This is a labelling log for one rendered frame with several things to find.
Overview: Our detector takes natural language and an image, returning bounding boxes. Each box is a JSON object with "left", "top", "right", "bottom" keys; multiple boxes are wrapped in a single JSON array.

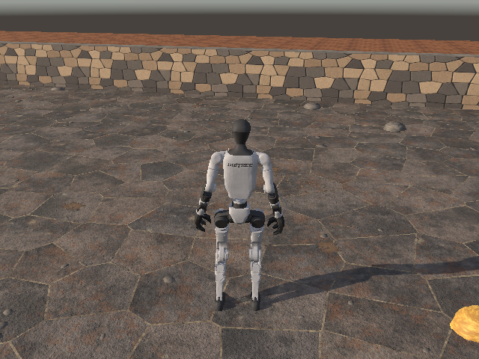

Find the robot right upper arm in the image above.
[{"left": 256, "top": 152, "right": 275, "bottom": 194}]

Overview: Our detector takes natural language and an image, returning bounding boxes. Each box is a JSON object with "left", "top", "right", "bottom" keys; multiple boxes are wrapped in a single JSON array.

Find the robot right hand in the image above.
[{"left": 267, "top": 216, "right": 284, "bottom": 235}]

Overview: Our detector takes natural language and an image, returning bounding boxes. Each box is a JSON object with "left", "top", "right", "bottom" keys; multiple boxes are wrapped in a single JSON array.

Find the humanoid robot head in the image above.
[{"left": 228, "top": 119, "right": 254, "bottom": 156}]

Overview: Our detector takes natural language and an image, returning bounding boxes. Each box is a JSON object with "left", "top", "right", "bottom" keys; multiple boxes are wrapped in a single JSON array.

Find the left robot forearm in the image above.
[{"left": 196, "top": 181, "right": 212, "bottom": 215}]

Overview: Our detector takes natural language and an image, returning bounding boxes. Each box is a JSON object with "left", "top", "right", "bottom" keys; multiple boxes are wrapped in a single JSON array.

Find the robot left upper arm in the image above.
[{"left": 204, "top": 151, "right": 225, "bottom": 193}]

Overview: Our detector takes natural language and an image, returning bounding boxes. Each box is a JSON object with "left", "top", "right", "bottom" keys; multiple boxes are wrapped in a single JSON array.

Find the robot right foot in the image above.
[{"left": 250, "top": 292, "right": 260, "bottom": 311}]

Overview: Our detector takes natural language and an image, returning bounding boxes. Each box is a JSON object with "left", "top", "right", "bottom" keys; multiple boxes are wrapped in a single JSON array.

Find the right robot forearm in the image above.
[{"left": 267, "top": 183, "right": 283, "bottom": 218}]

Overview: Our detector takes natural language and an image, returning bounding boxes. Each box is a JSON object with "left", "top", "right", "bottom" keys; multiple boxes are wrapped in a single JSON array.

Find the robot left hand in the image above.
[{"left": 194, "top": 213, "right": 211, "bottom": 232}]

